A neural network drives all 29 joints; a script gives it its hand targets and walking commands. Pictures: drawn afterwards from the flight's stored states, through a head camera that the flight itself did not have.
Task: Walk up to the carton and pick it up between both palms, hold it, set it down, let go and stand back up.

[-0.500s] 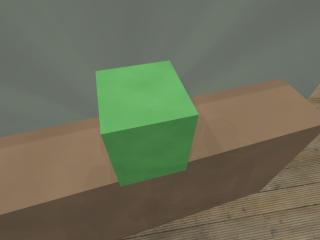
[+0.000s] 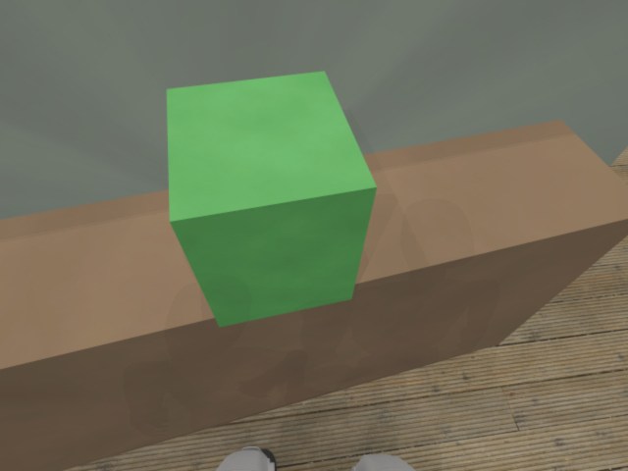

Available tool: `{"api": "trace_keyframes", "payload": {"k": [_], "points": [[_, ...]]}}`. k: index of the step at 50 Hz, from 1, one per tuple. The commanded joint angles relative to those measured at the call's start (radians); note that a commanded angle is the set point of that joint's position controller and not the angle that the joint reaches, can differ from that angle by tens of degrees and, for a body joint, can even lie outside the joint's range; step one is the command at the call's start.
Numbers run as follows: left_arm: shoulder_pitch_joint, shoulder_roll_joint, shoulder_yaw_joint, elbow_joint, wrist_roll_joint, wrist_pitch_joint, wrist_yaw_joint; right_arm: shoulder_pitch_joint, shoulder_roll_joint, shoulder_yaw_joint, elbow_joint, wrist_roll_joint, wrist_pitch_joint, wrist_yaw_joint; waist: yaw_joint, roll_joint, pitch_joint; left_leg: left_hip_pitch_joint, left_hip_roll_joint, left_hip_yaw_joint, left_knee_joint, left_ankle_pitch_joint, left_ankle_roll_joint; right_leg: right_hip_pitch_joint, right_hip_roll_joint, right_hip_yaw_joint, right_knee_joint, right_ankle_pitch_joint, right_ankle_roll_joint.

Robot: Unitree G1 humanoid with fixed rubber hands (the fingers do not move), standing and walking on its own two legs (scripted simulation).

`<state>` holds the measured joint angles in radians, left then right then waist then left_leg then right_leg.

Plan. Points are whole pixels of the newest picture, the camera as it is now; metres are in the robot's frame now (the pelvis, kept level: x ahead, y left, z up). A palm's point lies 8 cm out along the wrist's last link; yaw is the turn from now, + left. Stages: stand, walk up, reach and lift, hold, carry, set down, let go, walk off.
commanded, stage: walk up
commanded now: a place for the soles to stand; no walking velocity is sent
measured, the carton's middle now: (269, 205) +0.44 +0.06 +0.06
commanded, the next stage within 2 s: none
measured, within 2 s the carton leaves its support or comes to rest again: neither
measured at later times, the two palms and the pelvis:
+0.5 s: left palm out of the picture -0.05 +0.20 -0.14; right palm out of the picture +0.07 -0.26 -0.13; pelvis -0.02 -0.03 +0.00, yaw +13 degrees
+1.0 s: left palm out of the picture -0.05 +0.22 -0.14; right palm out of the picture +0.13 -0.23 -0.13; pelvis +0.01 -0.02 +0.00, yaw +19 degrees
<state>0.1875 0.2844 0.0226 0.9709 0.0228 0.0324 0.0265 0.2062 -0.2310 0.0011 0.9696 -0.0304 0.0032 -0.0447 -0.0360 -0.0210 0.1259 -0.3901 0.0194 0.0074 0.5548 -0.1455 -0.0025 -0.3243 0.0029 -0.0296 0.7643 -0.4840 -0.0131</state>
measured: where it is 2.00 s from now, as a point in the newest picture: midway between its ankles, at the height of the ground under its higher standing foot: outside the picture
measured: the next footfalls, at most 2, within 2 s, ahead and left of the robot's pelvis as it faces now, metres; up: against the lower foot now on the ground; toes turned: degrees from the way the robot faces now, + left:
left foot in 0.44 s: +0.01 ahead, +0.10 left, +0.00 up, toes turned +14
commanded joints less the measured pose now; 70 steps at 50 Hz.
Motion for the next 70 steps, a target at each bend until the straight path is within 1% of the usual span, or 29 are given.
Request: {"api": "trace_keyframes", "payload": {"k": [1,2,3,4,5,8,11,15,17,19,20,22,23,24,25,27,29,31,35,39,46,53,56,58,59,61,66,69,70], "points": [[0.196,0.039,0.02,-0.058,-0.01,-0.014,-0.009,-0.091,-0.197,-0.047,-0.11,0.002,0.015,0.0,0.089,0.164,-0.243,-0.007,0.172,-0.24,-0.123,-0.001,0.131,0.209,-0.025,0.001,-0.225,0.189,-0.015],[0.196,0.07,0.029,-0.069,-0.01,-0.018,-0.011,-0.073,-0.16,-0.036,-0.115,0.005,0.026,0.01,0.089,0.071,-0.213,-0.085,0.083,-0.165,-0.017,-0.113,0.071,0.231,-0.074,0.089,-0.355,0.185,-0.03],[0.195,0.131,0.041,-0.077,-0.005,-0.016,-0.01,-0.027,-0.078,-0.017,-0.123,0.016,0.028,0.017,0.077,-0.131,-0.174,-0.221,-0.069,-0.039,0.174,-0.307,0.011,0.232,-0.264,0.361,-0.504,0.017,-0.067],[0.106,0.207,0.064,-0.107,-0.022,-0.009,0.001,-0.009,-0.103,-0.039,-0.127,-0.004,0.032,0.005,0.076,-0.141,-0.096,-0.222,-0.092,-0.052,0.358,-0.476,-0.014,0.06,-0.433,0.477,-0.565,-0.131,-0.14],[0.067,0.217,0.065,-0.115,-0.023,-0.012,0.016,-0.009,-0.145,-0.052,-0.117,-0.015,0.042,0.003,0.064,-0.121,-0.063,-0.174,-0.052,-0.126,0.487,-0.473,-0.006,-0.067,-0.467,0.51,-0.592,-0.193,-0.172],[-0.011,0.123,0.034,-0.15,-0.003,-0.034,0.023,0.074,-0.144,-0.065,-0.06,0.001,0.035,0.017,0.005,-0.096,0.016,-0.197,-0.041,-0.175,0.504,-0.303,-0.011,-0.004,-0.3,0.265,-0.532,0.071,-0.075],[0.015,0.09,0.029,-0.155,0.001,-0.054,0.009,0.106,-0.139,-0.058,-0.054,-0.02,0.023,0.027,0.024,-0.105,-0.038,-0.198,-0.031,-0.146,0.489,-0.265,-0.031,0.111,-0.311,0.245,-0.508,0.066,-0.126],[0.12,0.086,0.028,-0.123,0.019,-0.066,0.008,0.027,-0.112,-0.04,-0.087,-0.022,0.019,0.039,0.087,-0.112,-0.035,-0.2,0.005,-0.094,0.273,-0.293,-0.044,0.224,-0.331,0.224,-0.525,-0.046,-0.138],[0.145,0.111,0.034,-0.107,0.024,-0.064,0.004,0.003,-0.093,-0.033,-0.1,-0.021,0.01,0.043,0.098,-0.134,-0.03,-0.13,0.004,-0.049,0.163,-0.331,-0.033,0.207,-0.331,0.182,-0.505,-0.005,-0.147],[0.14,0.12,0.03,-0.098,0.023,-0.055,-0.004,0.035,-0.076,-0.031,-0.102,-0.018,-0.009,0.042,0.068,-0.137,-0.038,0.013,-0.012,-0.013,0.037,-0.261,-0.004,0.126,-0.315,0.102,-0.451,0.105,-0.14],[0.117,0.118,0.019,-0.095,0.02,-0.051,-0.011,0.079,-0.075,-0.029,-0.091,-0.016,-0.021,0.041,0.031,-0.103,-0.05,0.123,-0.008,-0.015,-0.07,-0.094,0.015,0.065,-0.306,0.052,-0.405,0.203,-0.12],[0.113,0.066,-0.011,-0.099,0.008,-0.05,-0.026,0.192,-0.101,-0.034,-0.061,-0.014,-0.041,0.032,-0.015,-0.019,-0.149,0.33,0.027,-0.129,-0.087,0.099,0.054,-0.033,-0.247,-0.056,-0.267,0.304,-0.066],[0.121,0.017,-0.026,-0.116,-0.011,-0.05,-0.032,0.177,-0.159,-0.047,-0.064,-0.005,-0.046,0.022,0.004,0.11,-0.151,0.307,0.128,-0.318,-0.111,0.048,0.1,-0.086,-0.144,-0.14,-0.186,0.17,-0.021],[0.134,-0.001,-0.03,-0.108,-0.014,-0.038,-0.029,0.193,-0.206,-0.058,-0.027,0.019,-0.041,0.023,0.015,0.165,-0.137,0.167,0.208,-0.434,-0.173,-0.097,0.183,0.019,-0.081,-0.096,-0.153,-0.003,-0.003],[0.13,0.012,-0.027,-0.102,-0.005,-0.034,-0.027,0.173,-0.189,-0.052,-0.019,0.025,-0.034,0.025,0.013,0.179,-0.096,0.14,0.21,-0.445,-0.206,-0.184,0.204,0.032,-0.078,-0.068,-0.17,-0.023,-0.001],[0.131,0.032,-0.025,-0.091,0.002,-0.043,-0.03,0.131,-0.153,-0.036,-0.035,0.019,-0.026,0.02,0.017,0.153,-0.057,0.131,0.17,-0.374,-0.194,-0.079,0.165,0.038,-0.08,-0.06,-0.248,0.075,-0.008],[0.195,0.037,-0.023,-0.066,0.005,-0.061,-0.025,0.064,-0.123,-0.014,-0.052,0.019,-0.026,0.024,0.062,0.152,-0.039,0.027,0.102,-0.269,-0.119,0.045,0.1,0.159,-0.12,-0.017,-0.358,0.21,-0.035],[0.204,0.086,-0.013,-0.045,-0.004,-0.069,-0.02,0.078,-0.065,0.006,-0.045,0.016,-0.032,0.031,0.043,0.067,-0.068,0.036,0.017,-0.139,0.002,0.109,0.055,0.205,-0.194,0.033,-0.399,0.32,-0.06],[0.195,0.085,-0.009,-0.032,0.0,-0.054,-0.014,0.093,-0.073,0.007,-0.028,0.009,-0.037,0.021,0.04,0.002,-0.104,0.067,0.019,-0.124,0.027,0.159,0.047,0.243,-0.209,-0.035,-0.363,0.467,-0.08],[0.188,0.077,-0.008,-0.029,0.0,-0.037,-0.013,0.101,-0.086,0.005,-0.022,0.015,-0.036,0.015,0.043,-0.01,-0.103,0.063,0.019,-0.135,0.048,0.196,0.054,0.24,-0.185,-0.095,-0.329,0.416,-0.074],[0.145,0.078,-0.009,-0.035,0.003,-0.016,-0.016,0.108,-0.119,-0.002,-0.031,0.021,-0.032,0.007,0.04,0.048,-0.062,0.023,0.021,-0.213,0.036,0.172,0.078,0.198,-0.158,-0.123,-0.272,0.244,-0.066],[0.147,0.059,-0.02,-0.047,0.007,-0.018,-0.02,0.11,-0.16,-0.013,-0.042,0.024,-0.033,0.006,0.048,0.139,-0.078,-0.01,0.075,-0.427,-0.083,0.116,0.144,0.21,-0.09,-0.09,-0.213,0.132,-0.023],[0.186,0.082,-0.015,-0.03,0.001,-0.03,-0.017,0.059,-0.126,0.001,-0.056,0.021,-0.03,0.008,0.071,0.106,-0.095,-0.052,0.015,-0.299,0.016,0.19,0.089,0.296,-0.143,-0.075,-0.292,0.272,-0.051],[0.203,0.119,-0.005,-0.013,0.002,-0.032,-0.011,0.066,-0.094,0.01,-0.06,0.016,-0.03,0.007,0.069,0.053,-0.119,-0.073,-0.03,-0.164,0.139,0.155,0.041,0.351,-0.244,-0.053,-0.342,0.381,-0.097],[0.201,0.128,-0.002,-0.012,0.003,-0.03,-0.008,0.067,-0.091,0.012,-0.063,0.011,-0.028,0.005,0.066,0.039,-0.116,-0.076,-0.026,-0.134,0.158,0.114,0.028,0.354,-0.29,-0.048,-0.35,0.437,-0.119],[0.179,0.129,-0.003,-0.016,0.004,-0.025,-0.005,0.07,-0.089,0.011,-0.07,0.011,-0.026,0.004,0.06,0.007,-0.105,-0.051,-0.011,-0.126,0.146,0.096,0.03,0.32,-0.306,-0.076,-0.343,0.475,-0.13],[0.126,0.089,-0.021,-0.025,0.001,-0.006,-0.018,0.15,-0.128,-0.002,-0.053,0.017,-0.027,0.011,0.019,0.03,-0.078,0.098,0.022,-0.226,0.061,0.229,0.091,0.154,-0.172,-0.18,-0.225,0.313,-0.056],[0.13,0.056,-0.031,-0.039,0.002,0.005,-0.025,0.202,-0.19,-0.023,-0.035,0.024,-0.03,0.002,0.005,0.123,-0.083,0.081,0.116,-0.485,-0.097,0.098,0.187,0.118,-0.081,-0.131,-0.112,0.065,-0.006],[0.137,0.014,-0.052,-0.032,-0.015,0.001,-0.023,0.091,-0.187,-0.013,-0.037,0.045,-0.025,-0.004,0.043,0.132,-0.057,-0.016,0.123,-0.449,-0.113,0.227,0.194,0.199,-0.111,-0.053,-0.227,0.151,-0.012]]}}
